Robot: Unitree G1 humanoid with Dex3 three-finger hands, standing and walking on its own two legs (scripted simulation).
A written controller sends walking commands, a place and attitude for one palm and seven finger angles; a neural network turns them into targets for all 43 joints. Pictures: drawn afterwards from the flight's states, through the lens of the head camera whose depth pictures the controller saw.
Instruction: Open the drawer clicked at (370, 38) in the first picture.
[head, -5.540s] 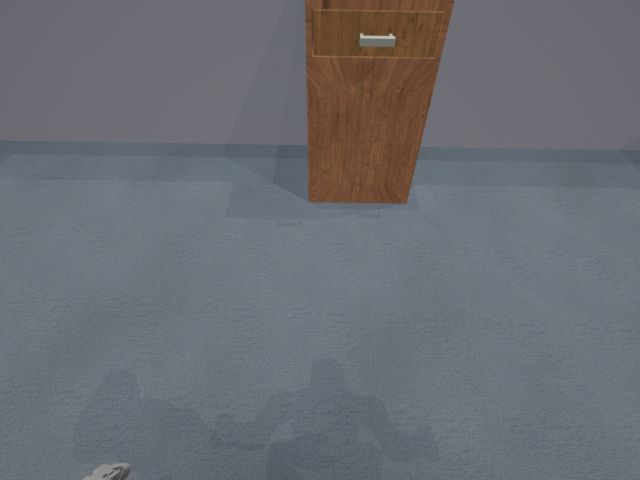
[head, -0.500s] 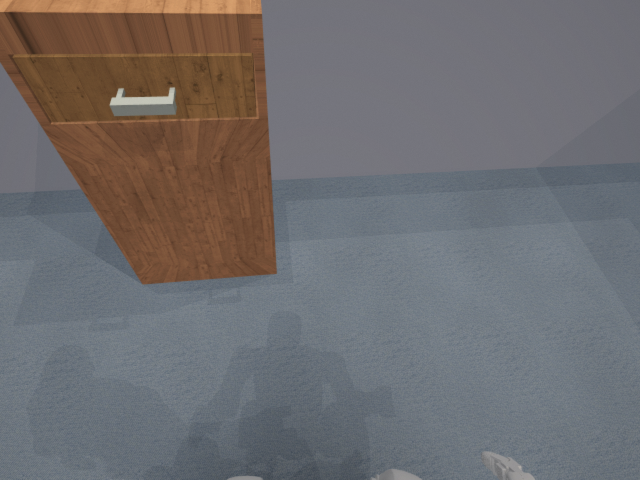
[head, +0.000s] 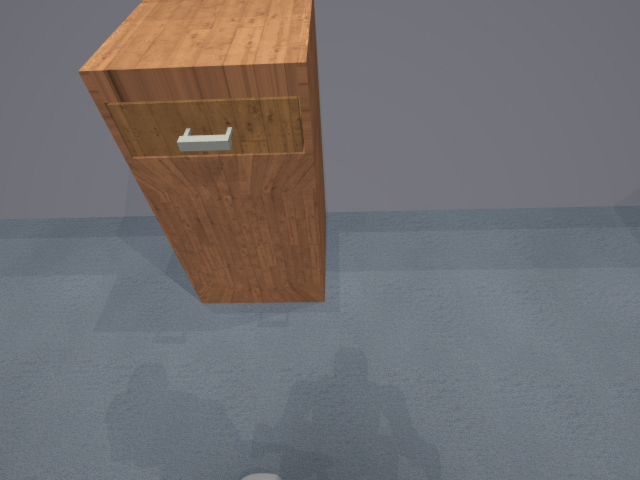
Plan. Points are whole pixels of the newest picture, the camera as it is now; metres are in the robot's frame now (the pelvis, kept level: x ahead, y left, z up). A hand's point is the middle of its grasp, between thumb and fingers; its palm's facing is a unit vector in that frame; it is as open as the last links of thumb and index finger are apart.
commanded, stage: take the last steps up to it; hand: left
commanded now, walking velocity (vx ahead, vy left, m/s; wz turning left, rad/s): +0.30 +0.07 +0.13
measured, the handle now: (206, 137) +0.79 +0.31 -0.02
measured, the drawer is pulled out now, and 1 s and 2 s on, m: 0.00 0.00 0.00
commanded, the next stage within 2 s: come to a stop and stand still in 0.82 s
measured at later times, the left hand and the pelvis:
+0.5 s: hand out of the picture +0.10 +0.26 -0.17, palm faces +0.10 -0.98 -0.17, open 7.4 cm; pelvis +0.09 +0.08 +0.00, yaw +3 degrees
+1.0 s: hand (208, 373) +0.31 +0.22 -0.16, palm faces +0.09 -0.97 -0.23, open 7.1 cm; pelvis +0.26 +0.03 +0.00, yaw +2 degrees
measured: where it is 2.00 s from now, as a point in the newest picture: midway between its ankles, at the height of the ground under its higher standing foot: (335, 472)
